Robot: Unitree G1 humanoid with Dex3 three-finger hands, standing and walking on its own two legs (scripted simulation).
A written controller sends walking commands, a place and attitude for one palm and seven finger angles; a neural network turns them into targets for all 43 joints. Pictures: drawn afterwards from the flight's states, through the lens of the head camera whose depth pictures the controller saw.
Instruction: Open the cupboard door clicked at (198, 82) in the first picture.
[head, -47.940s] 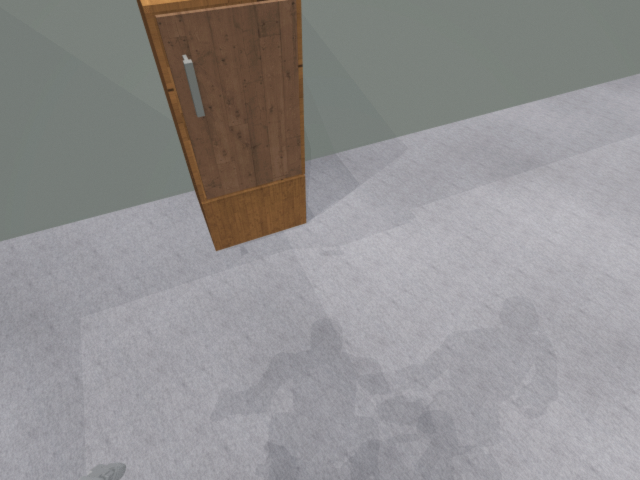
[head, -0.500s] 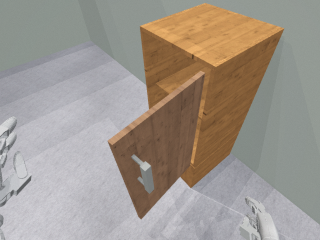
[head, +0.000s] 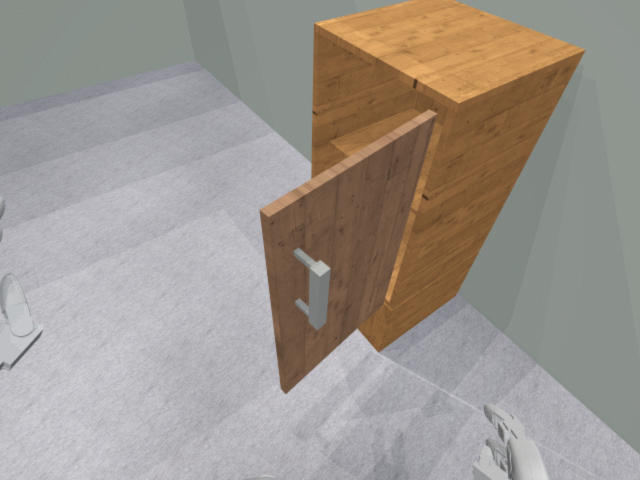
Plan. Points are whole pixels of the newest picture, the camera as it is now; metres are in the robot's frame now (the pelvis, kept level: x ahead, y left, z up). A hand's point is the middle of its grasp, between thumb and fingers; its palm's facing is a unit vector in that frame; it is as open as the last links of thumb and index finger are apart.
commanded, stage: step back with the hand held close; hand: left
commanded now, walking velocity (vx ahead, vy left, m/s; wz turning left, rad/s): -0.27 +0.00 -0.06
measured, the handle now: (309, 289) +0.40 +0.04 -0.03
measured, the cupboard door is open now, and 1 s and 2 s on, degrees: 98 98 98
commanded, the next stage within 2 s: stop stepping back and stand still in 0.44 s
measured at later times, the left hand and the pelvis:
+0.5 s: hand out of the picture +0.10 +0.27 +0.18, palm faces +0.47 -0.78 -0.42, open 7.4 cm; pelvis -0.11 +0.00 -0.01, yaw -3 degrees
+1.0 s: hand out of the picture +0.01 +0.24 +0.19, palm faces +0.34 -0.81 -0.48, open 7.4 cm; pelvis -0.21 +0.00 +0.02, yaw -7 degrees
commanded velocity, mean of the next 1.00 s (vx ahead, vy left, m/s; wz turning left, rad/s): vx -0.08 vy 0.01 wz -0.05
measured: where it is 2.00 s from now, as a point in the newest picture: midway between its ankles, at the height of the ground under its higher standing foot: outside the picture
